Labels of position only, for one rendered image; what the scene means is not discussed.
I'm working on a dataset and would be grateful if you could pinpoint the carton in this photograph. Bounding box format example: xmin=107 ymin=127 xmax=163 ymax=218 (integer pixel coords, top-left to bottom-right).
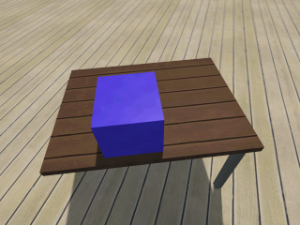
xmin=91 ymin=71 xmax=165 ymax=158

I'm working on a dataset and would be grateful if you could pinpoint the table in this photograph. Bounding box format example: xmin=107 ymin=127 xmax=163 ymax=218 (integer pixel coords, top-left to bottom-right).
xmin=39 ymin=57 xmax=264 ymax=189

